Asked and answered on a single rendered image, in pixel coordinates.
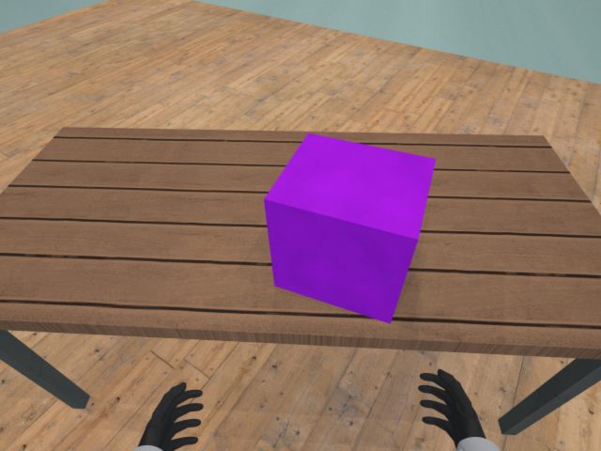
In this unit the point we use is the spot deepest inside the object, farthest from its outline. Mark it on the carton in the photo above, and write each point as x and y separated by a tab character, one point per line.
344	220

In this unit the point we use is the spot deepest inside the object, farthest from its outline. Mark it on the table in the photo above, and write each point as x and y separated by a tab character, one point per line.
163	233

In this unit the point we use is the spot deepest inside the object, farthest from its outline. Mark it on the left robot hand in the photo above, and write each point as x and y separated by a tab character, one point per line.
161	427

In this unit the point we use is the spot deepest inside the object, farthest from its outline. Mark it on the right robot hand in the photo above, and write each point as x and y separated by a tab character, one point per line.
463	420

